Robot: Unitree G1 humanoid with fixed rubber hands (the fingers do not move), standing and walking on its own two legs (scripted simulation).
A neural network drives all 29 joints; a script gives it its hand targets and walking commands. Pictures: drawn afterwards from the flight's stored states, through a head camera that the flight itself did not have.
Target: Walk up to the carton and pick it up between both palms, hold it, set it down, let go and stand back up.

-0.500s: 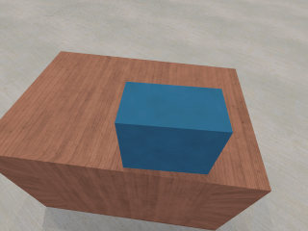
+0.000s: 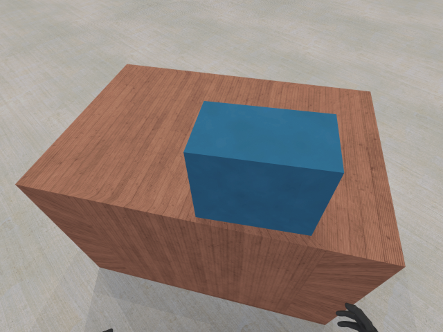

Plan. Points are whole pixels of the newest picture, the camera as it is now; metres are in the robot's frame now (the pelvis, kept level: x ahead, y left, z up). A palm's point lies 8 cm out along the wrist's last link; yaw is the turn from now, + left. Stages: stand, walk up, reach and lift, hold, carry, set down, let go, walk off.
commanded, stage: walk up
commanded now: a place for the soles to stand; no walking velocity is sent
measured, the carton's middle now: (259, 170) +0.46 -0.08 +0.00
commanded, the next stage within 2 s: none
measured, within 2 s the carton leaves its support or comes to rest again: neither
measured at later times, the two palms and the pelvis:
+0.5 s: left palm out of the picture -0.03 +0.28 -0.12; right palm out of the picture +0.03 -0.23 -0.12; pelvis -0.02 +0.02 +0.01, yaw -4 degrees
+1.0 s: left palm out of the picture +0.10 +0.27 -0.12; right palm out of the picture +0.03 -0.24 -0.13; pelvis +0.01 +0.02 +0.00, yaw -11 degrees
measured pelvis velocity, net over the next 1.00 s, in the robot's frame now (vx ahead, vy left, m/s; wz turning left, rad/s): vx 0.01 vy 0.02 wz -0.20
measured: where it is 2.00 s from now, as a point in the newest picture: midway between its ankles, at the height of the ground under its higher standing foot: outside the picture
